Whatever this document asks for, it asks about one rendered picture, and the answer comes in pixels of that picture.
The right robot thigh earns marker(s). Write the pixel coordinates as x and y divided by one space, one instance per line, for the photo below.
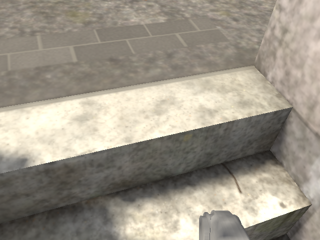
221 225

